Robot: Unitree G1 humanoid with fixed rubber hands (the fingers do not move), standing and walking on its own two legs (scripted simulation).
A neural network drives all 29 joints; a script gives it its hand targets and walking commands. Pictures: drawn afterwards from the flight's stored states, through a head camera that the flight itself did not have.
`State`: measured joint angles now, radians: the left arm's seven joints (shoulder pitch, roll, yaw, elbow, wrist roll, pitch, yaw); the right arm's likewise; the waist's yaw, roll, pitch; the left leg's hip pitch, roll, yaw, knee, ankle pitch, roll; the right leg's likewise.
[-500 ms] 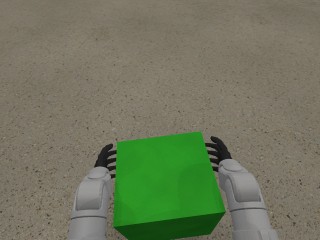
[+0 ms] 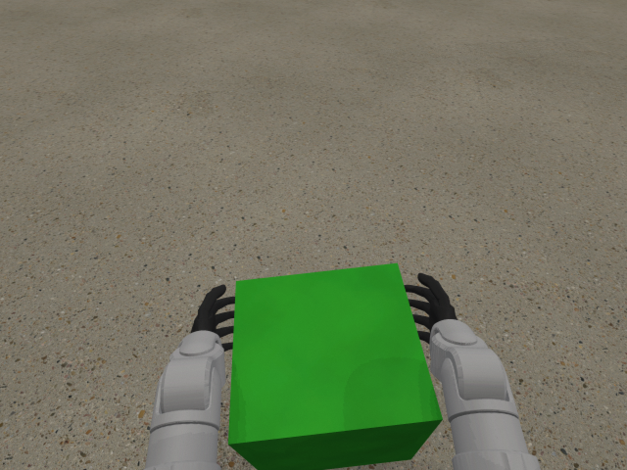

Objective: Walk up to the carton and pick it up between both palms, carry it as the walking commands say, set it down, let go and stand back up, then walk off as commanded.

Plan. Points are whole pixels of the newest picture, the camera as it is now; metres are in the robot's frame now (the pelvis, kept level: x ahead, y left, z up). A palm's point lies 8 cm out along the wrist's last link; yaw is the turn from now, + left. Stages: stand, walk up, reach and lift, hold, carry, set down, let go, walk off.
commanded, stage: hold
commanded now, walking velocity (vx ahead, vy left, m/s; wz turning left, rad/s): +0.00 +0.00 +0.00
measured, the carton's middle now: (328, 375) +0.25 -0.01 -0.04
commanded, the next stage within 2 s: set down in 0.34 s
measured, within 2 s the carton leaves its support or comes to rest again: neither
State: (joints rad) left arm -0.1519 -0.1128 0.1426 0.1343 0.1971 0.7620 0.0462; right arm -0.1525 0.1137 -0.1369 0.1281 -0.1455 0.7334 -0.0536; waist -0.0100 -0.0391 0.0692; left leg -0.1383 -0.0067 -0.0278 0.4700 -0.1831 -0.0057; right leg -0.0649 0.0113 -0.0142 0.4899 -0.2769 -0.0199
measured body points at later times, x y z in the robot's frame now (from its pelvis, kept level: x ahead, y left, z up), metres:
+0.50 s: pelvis +0.00 +0.01 +0.00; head -0.04 +0.03 +0.45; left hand +0.30 +0.17 +0.03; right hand +0.30 -0.15 +0.04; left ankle +0.06 +0.12 -0.74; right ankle +0.01 -0.11 -0.74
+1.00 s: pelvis +0.00 +0.01 -0.01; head +0.05 +0.02 +0.44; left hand +0.32 +0.16 -0.05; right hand +0.32 -0.15 -0.03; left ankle +0.06 +0.12 -0.74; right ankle +0.01 -0.11 -0.74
